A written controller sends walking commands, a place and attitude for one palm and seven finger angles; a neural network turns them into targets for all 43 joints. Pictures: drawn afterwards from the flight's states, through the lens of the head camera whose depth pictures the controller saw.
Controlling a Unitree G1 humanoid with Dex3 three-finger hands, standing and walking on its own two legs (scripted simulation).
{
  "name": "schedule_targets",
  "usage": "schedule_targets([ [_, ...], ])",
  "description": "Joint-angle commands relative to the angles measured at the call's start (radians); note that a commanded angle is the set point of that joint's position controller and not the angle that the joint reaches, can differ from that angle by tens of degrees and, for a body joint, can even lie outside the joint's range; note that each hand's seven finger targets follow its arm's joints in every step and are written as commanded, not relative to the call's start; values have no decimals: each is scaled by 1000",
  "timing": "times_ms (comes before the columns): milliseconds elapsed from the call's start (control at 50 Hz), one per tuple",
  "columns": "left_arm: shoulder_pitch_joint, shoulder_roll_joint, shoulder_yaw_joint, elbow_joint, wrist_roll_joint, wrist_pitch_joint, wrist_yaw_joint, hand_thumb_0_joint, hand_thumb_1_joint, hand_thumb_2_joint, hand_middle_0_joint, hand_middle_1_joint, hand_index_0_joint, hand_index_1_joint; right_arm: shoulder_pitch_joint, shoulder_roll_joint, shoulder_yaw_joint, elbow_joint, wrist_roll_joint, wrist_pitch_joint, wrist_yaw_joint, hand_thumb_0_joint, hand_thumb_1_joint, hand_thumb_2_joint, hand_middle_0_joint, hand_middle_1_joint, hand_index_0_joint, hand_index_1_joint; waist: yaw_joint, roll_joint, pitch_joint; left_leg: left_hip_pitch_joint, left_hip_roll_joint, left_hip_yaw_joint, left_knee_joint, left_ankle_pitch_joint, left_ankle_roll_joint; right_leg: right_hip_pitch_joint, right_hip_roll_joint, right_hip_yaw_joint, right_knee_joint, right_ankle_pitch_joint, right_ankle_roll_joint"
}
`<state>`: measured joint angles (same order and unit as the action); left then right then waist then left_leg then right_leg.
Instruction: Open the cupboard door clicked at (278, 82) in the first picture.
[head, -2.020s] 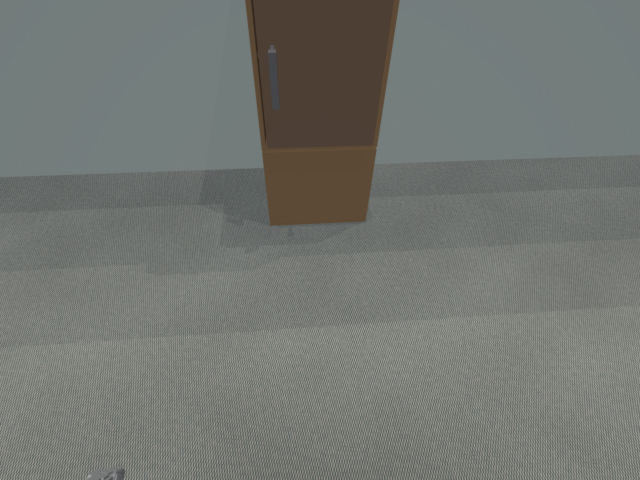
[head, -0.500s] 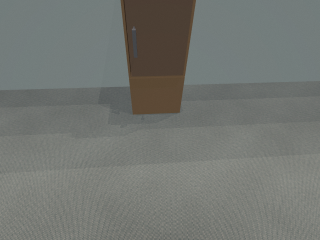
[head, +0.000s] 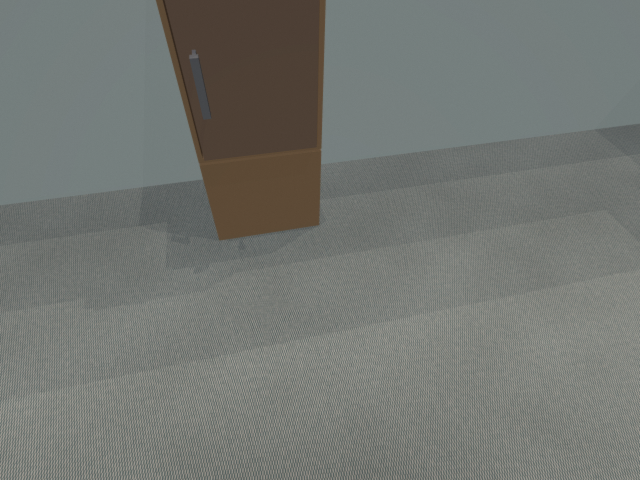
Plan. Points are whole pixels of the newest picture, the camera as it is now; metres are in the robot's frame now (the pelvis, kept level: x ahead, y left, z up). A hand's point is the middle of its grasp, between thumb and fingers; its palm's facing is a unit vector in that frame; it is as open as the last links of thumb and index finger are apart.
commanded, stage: walk to a spot facing it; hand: left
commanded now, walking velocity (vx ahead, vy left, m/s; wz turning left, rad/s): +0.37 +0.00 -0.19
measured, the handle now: (200, 85) +1.08 +0.38 -0.05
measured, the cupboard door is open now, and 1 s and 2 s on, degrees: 0 0 0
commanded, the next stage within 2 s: turn to face it in 0.50 s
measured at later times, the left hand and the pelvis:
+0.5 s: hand out of the picture +0.14 +0.18 -0.17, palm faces +0.03 -0.99 -0.13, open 7.4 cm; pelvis +0.21 +0.02 +0.00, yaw -4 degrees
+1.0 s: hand (235, 295) +0.45 +0.18 -0.14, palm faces +0.03 -0.98 -0.20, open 7.3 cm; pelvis +0.35 +0.01 +0.02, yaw +2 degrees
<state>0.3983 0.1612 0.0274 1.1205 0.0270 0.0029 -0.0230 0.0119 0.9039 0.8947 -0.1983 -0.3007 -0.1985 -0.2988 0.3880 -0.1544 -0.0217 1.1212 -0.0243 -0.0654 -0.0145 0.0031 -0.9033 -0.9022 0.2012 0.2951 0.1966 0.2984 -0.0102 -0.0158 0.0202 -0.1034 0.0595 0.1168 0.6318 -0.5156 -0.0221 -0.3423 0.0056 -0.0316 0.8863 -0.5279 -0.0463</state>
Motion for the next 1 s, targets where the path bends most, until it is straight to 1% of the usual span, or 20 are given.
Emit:
schedule_targets([
  [0,20,67,41,-91,-4,-57,-5,0,900,900,-200,-300,-200,-300,8,-185,-27,-14,0,-8,-20,0,-900,-900,200,300,200,300,95,89,51,-145,197,-88,5,683,118,187,-2,-90,-316,194,-26],
  [20,246,158,62,-23,3,-67,8,0,900,900,-200,-300,-200,-300,-25,-149,-22,-42,19,-17,-6,0,-900,-900,200,300,200,300,182,-138,-71,-352,77,37,345,565,59,471,-153,179,-431,164,-95],
  [40,361,236,73,9,-13,-76,25,0,900,900,-200,-300,-200,-300,-94,-105,-15,-101,24,-32,3,0,-900,-900,200,300,200,300,188,-294,-92,-554,-31,34,581,22,34,550,-391,592,-612,300,-194],
  [60,312,234,70,2,-19,-69,35,0,900,900,-200,-300,-200,-300,-184,-110,-23,-123,19,-28,2,0,-900,-900,200,300,200,300,179,-161,-27,-635,10,-59,697,-16,41,498,-426,661,-626,352,-239],
  [100,179,153,44,-33,-5,-69,45,0,900,900,-200,-300,-200,-300,-234,-78,-27,-127,5,-17,8,0,-900,-900,200,300,200,300,118,-25,139,-671,83,-96,689,103,33,306,-381,490,-616,412,-222],
  [200,64,108,28,-52,0,-86,47,0,900,900,-200,-300,-200,-300,-138,-28,-38,-101,1,29,31,0,-900,-900,200,300,200,300,12,-73,105,-547,83,-34,455,268,-6,177,-239,167,-674,501,-136],
  [360,85,132,34,-27,-1,-88,52,0,900,900,-200,-300,-200,-300,-315,-47,-33,-188,11,9,49,0,-900,-900,200,300,200,300,34,-103,114,-394,22,29,67,370,32,277,-210,86,-639,775,-88],
  [420,53,149,43,-36,-8,-85,52,0,900,900,-200,-300,-200,-300,-41,-114,-50,-112,-2,-3,23,0,-900,-900,200,300,200,300,-97,-52,-35,-11,-32,33,-74,402,68,236,-165,39,-280,959,-51],
  [440,81,116,44,-49,-17,-81,45,0,900,900,-200,-300,-200,-300,101,-199,-68,-75,-14,-5,10,0,-900,-900,200,300,200,300,-140,82,-156,229,117,-143,-100,437,112,81,-91,7,-35,697,-20],
  [460,139,51,37,-65,-27,-77,32,0,900,900,-200,-300,-200,-300,178,-307,-90,-66,-18,-3,4,0,-900,-900,200,300,200,300,-117,322,-243,360,399,-531,-234,468,221,-125,48,-39,327,-3,6],
  [480,93,63,38,-91,-16,-76,35,0,900,900,-200,-300,-200,-300,126,-298,-81,-77,1,9,7,0,-900,-900,200,300,200,300,-94,234,-184,222,444,-581,-338,297,255,-179,20,28,459,-62,-15],
  [540,-17,49,42,-99,0,-50,16,0,900,900,-200,-300,-200,-300,-87,-124,-41,-126,-1,-8,-3,0,-900,-900,200,300,200,300,-20,158,63,-136,352,-351,-439,99,174,-243,-101,52,479,155,3],
  [620,52,-9,33,-85,4,-8,14,0,900,900,-200,-300,-200,-300,-127,-100,-31,-112,2,-17,-7,0,-900,-900,200,300,200,300,50,133,35,-291,255,-95,-428,362,166,-88,-125,1,215,191,38],
  [720,-45,-7,18,-123,4,-15,27,0,900,900,-200,-300,-200,-300,-88,-123,-41,-94,4,2,-4,0,-900,-900,200,300,200,300,26,113,1,-244,212,-120,-362,467,200,33,-92,-63,-141,270,77],
  [800,-46,53,28,-131,-2,-23,39,0,900,900,-200,-300,-200,-300,-96,-132,-47,-94,8,29,-1,0,-900,-900,200,300,200,300,54,109,-22,-241,147,-149,-215,428,130,178,-69,-77,-390,369,87],
  [820,-34,101,37,-129,-1,-30,45,0,900,900,-200,-300,-200,-300,-91,-106,-43,-98,13,34,4,0,-900,-900,200,300,200,300,61,30,-28,-310,92,-114,-125,324,84,254,-148,10,-459,383,66],
  [840,-26,176,49,-129,5,-33,53,0,900,900,-200,-300,-200,-300,-73,-51,-33,-114,16,40,10,0,-900,-900,200,300,200,300,58,-151,-27,-439,-18,-9,31,122,25,322,-338,199,-526,439,-3],
  [860,2,226,61,-140,-1,-28,56,0,900,900,-200,-300,-200,-300,-85,-56,-38,-134,13,59,7,0,-900,-900,200,300,200,300,73,-228,-42,-430,-32,-18,236,-84,9,253,-489,299,-622,443,-99],
  [920,-124,169,53,-173,-1,-27,65,0,900,900,-200,-300,-200,-300,-92,-79,-50,-123,7,79,13,0,-900,-900,200,300,200,300,29,-126,-7,-448,22,-85,474,30,-1,178,-413,139,-606,504,-104],
  [980,-157,157,56,-190,6,-25,70,0,900,900,-200,-300,-200,-300,-84,-48,-46,-131,10,88,20,0,-900,-900,200,300,200,300,13,-121,-18,-392,25,-58,360,37,-16,172,-381,-7,-552,643,-78],
])
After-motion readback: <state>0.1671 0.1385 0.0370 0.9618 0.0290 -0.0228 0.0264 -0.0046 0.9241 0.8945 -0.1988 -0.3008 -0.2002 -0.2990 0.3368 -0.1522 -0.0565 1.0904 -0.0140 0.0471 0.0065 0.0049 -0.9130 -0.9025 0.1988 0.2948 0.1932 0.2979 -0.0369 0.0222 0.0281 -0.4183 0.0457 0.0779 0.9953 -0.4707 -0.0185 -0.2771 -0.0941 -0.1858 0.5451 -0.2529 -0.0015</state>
